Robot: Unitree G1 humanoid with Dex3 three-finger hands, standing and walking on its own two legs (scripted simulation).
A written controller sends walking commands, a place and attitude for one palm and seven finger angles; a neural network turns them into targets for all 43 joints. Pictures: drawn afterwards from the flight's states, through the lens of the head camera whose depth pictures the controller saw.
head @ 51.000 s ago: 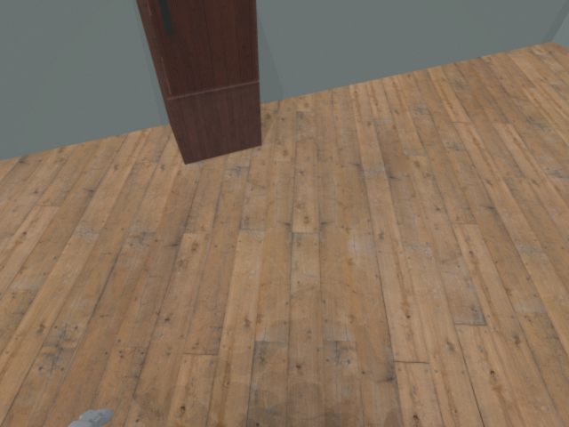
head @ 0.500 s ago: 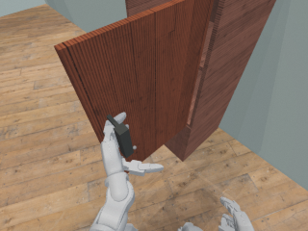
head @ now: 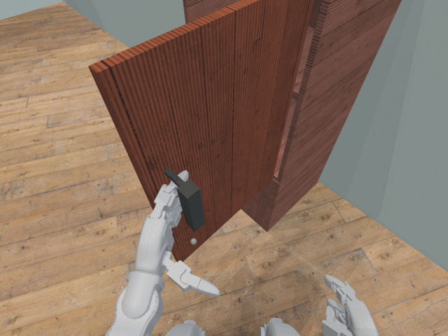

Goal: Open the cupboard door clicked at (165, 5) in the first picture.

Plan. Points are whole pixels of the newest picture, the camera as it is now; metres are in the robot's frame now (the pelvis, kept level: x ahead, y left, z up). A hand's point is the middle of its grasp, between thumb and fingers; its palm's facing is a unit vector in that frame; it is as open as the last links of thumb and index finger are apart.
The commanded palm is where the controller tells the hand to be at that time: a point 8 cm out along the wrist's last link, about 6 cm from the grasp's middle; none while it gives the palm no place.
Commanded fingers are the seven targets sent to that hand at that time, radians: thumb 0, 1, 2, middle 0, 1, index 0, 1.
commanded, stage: slide the hand sideways off the handle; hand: left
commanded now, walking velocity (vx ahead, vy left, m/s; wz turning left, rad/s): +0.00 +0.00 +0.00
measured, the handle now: (183, 199) +0.34 +0.09 +0.06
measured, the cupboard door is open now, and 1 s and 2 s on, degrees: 91 91 91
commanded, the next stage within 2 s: draw the hand back to the body in 0.72 s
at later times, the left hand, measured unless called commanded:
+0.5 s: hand (161, 265) +0.22 +0.11 +0.06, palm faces -0.07 -1.00 -0.04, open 16.3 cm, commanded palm +0.20 +0.18 +0.06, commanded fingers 0.00 -0.50 0.30 -0.15 -0.30 -0.15 -0.30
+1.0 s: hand (135, 272) +0.21 +0.14 +0.08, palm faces -0.06 -1.00 -0.07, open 16.3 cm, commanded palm +0.18 +0.20 +0.09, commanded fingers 0.00 -0.50 0.30 -0.15 -0.30 -0.15 -0.30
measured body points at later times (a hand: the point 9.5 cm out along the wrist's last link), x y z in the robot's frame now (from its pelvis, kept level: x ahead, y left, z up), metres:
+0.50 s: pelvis +0.01 -0.01 -0.01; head +0.07 -0.01 +0.44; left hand +0.22 +0.16 +0.06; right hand +0.20 -0.23 -0.08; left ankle +0.01 +0.11 -0.67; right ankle +0.04 -0.11 -0.67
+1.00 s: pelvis +0.01 +0.00 -0.01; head +0.06 -0.01 +0.44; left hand +0.20 +0.19 +0.08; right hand +0.20 -0.22 -0.08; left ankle +0.01 +0.11 -0.67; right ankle +0.04 -0.11 -0.67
